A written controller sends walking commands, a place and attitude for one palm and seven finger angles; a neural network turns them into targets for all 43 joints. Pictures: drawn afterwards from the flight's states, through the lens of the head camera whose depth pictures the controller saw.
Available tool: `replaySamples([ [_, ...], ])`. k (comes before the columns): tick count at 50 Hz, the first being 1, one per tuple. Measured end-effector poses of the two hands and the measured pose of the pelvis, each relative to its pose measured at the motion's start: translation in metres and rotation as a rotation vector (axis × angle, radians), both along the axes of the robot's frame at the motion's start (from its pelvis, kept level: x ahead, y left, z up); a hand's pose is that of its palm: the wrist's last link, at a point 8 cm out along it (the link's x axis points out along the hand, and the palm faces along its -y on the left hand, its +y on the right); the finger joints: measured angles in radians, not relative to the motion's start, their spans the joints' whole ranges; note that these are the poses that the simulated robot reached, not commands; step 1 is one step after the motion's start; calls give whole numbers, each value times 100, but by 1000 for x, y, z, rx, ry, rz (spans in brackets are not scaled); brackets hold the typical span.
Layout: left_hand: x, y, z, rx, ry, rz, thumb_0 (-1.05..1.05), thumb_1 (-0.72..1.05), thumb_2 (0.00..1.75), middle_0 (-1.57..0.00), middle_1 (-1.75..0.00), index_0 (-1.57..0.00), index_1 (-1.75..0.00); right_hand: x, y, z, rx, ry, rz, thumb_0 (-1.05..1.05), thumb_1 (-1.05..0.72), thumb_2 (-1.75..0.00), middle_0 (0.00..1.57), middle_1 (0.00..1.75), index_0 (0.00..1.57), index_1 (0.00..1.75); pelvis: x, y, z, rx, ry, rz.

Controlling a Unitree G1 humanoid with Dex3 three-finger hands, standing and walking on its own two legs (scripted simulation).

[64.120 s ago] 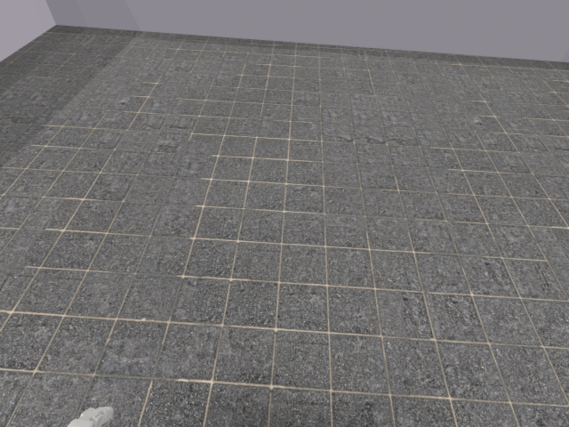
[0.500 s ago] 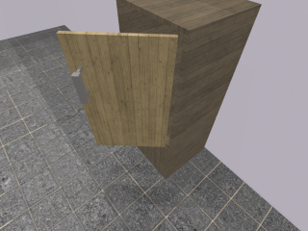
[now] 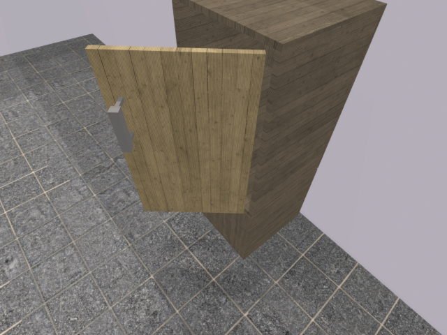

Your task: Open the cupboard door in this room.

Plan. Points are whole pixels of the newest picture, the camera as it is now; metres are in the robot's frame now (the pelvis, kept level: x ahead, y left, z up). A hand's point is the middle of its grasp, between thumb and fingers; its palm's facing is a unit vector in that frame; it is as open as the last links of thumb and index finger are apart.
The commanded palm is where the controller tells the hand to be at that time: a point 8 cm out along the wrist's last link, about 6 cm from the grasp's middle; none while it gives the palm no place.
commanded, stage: shuffle to correct the standing spot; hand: left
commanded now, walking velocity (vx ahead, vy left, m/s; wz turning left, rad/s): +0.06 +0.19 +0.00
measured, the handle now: (123, 124) +0.54 +0.28 +0.06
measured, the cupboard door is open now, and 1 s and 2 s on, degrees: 50 50 50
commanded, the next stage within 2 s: come to a stop and stand still in 0.04 s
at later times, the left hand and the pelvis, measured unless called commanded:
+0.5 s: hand out of the picture +0.05 +0.25 -0.18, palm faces +0.00 -0.96 -0.28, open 7.4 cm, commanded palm none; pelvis +0.00 +0.04 -0.01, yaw -2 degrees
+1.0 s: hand out of the picture -0.02 +0.21 -0.18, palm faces +0.02 -0.99 -0.16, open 7.4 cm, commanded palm none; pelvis -0.01 +0.05 +0.00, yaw -1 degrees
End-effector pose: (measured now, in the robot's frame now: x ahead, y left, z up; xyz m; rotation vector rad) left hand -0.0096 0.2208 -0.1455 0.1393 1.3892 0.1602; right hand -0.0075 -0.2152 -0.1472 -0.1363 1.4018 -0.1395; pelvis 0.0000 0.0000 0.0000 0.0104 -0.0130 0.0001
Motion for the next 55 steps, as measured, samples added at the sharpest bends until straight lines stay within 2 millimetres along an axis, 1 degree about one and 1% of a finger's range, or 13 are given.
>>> replaySamples([
  [7, -4, 11, -2, 11, 5, 33, 0, 90, 90, -20, -30, -20, -30, 5, 6, -5, 4, 13, 6, 0, -91, -90, 20, 30, 20, 29, 4, 10, -5, -4, 1, 3],
  [10, -6, 23, -4, 13, 15, 34, 0, 90, 90, -20, -30, -20, -30, 14, 10, -5, -9, 6, 18, 0, -91, -90, 20, 30, 20, 29, 7, 19, -7, -7, -1, 5],
  [12, -4, 34, -4, 25, 18, 16, 0, 90, 90, -20, -30, -20, -30, 25, 11, -4, -22, -36, 24, 0, -90, -90, 20, 30, 20, 29, 9, 27, -9, -6, 10, 8],
  [18, 17, 68, -3, 77, -29, -18, 0, 90, 90, -20, -30, -20, -30, 59, 22, 0, -53, -175, 24, 0, -90, -90, 20, 30, 20, 29, 11, 43, -12, -12, 15, -4],
  [23, 41, 80, 1, 91, -110, -50, 0, 91, 90, -20, -30, -19, -30, 70, 21, 10, -82, -256, 16, 0, -90, -90, 20, 30, 20, 29, 2, 45, -12, -11, -6, -27],
  [27, 56, 73, 5, 79, -161, -81, 0, 91, 90, -20, -30, -19, -30, 58, 14, 12, -91, -271, -2, 0, -90, -90, 21, 30, 20, 29, -9, 40, -11, -7, -19, -44],
  [30, 58, 60, 6, 62, -198, -92, 0, 91, 90, -20, -30, -19, -30, 42, 5, 6, -86, -246, -14, 0, -90, -90, 21, 30, 20, 29, -17, 34, -13, -9, -30, -46],
  [33, 50, 45, 6, 34, -216, -78, 0, 91, 90, -20, -30, -19, -30, 23, 0, 3, -74, -193, -22, 0, -90, -90, 20, 30, 20, 29, -19, 29, -12, -24, -31, -32],
  [37, 32, 31, 0, -6, -192, -47, 0, 91, 90, -20, -30, -20, -30, -1, 1, 5, -69, -121, -32, 0, -90, -90, 20, 30, 20, 29, -19, 28, -8, -36, -19, -28],
  [42, 9, 34, -12, -32, -106, -29, 0, 92, 90, -20, -30, -20, -30, -32, 15, 8, -71, -47, -55, 0, -90, -90, 20, 30, 20, 29, -17, 33, -8, -33, -23, -27],
  [47, -7, 39, -10, -36, -34, -22, 0, 91, 90, -20, -30, -20, -30, -55, 37, 9, -36, 39, -75, 0, -90, -90, 20, 30, 20, 29, -12, 41, -4, -25, -14, -26],
  [51, -18, 41, -6, -30, 8, -9, 0, 91, 90, -20, -30, -20, -30, -58, 54, 7, -4, 71, -77, 0, -90, -90, 20, 30, 20, 29, -9, 47, -1, -22, -10, -25],
  [55, -26, 42, -4, -30, 41, -1, 0, 91, 90, -20, -30, -19, -30, -49, 66, 4, 16, 57, -77, 0, -90, -90, 20, 30, 20, 29, -7, 51, 0, -21, -12, -27],
])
